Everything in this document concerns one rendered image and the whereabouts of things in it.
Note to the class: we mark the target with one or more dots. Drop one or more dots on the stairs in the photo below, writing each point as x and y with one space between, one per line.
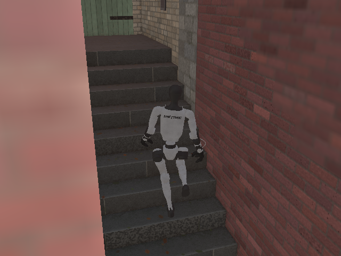
125 86

